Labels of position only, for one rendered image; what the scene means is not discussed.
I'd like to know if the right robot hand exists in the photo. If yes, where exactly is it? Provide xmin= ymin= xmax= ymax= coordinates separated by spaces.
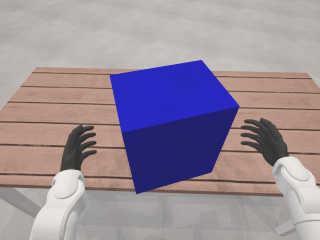
xmin=240 ymin=118 xmax=289 ymax=166

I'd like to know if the table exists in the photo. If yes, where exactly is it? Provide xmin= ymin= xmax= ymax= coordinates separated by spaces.
xmin=0 ymin=67 xmax=320 ymax=236

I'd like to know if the carton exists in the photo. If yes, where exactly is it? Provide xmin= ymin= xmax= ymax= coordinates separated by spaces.
xmin=109 ymin=60 xmax=240 ymax=194

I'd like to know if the robot left forearm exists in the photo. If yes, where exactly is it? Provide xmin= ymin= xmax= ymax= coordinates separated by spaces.
xmin=29 ymin=169 xmax=88 ymax=240

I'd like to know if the left robot hand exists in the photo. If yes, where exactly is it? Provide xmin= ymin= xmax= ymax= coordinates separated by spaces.
xmin=60 ymin=125 xmax=97 ymax=172

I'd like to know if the robot right forearm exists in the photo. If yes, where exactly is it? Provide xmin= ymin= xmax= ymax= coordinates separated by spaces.
xmin=271 ymin=156 xmax=320 ymax=240

